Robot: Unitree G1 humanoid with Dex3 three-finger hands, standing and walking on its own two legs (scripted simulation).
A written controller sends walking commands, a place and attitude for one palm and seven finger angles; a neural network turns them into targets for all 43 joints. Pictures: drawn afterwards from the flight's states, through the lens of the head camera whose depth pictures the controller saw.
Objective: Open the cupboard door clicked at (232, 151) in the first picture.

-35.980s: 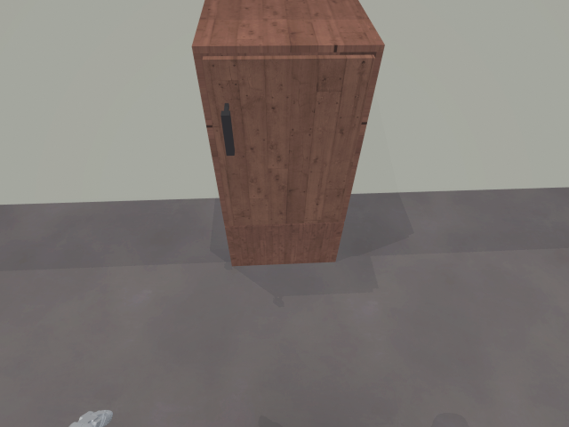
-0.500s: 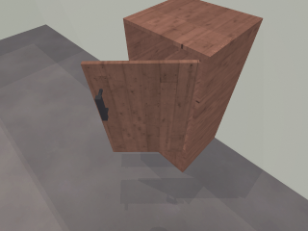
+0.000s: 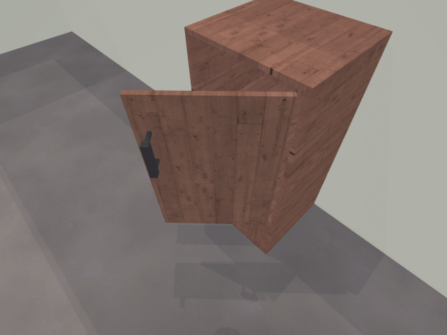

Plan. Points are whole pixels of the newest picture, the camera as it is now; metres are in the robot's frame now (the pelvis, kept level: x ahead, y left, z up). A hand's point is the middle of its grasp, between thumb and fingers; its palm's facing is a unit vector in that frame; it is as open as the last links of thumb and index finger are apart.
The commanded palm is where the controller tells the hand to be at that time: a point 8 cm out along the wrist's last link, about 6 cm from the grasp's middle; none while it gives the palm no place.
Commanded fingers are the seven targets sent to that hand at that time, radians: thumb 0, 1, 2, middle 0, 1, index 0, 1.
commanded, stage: raise the hand with hooked fingers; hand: left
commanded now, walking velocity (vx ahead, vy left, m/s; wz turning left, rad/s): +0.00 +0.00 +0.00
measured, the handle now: (151, 154) +0.54 +0.23 -0.05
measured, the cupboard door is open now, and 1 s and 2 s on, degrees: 44 44 44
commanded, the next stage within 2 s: none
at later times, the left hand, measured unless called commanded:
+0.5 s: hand (111, 328) +0.14 +0.22 -0.08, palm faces +0.14 -0.99 -0.03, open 9.3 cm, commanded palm +0.14 +0.27 -0.06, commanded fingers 0.00 0.25 0.62 -0.25 -0.72 -0.25 -0.72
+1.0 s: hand (95, 290) +0.20 +0.26 -0.06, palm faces +0.04 -1.00 -0.06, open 12.3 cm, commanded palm +0.18 +0.31 -0.05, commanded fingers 0.00 -0.34 0.37 -0.29 -1.10 -0.29 -1.10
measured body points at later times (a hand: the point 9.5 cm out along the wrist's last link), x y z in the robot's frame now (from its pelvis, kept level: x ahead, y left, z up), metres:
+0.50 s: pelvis -0.03 +0.01 -0.10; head +0.05 +0.04 +0.34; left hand +0.13 +0.27 -0.07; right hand +0.23 -0.20 -0.14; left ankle -0.05 +0.12 -0.74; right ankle +0.03 -0.08 -0.74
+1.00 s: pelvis -0.04 +0.04 -0.09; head +0.05 +0.06 +0.35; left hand +0.19 +0.31 -0.05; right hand +0.13 -0.22 -0.16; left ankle -0.05 +0.12 -0.74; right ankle +0.03 -0.08 -0.74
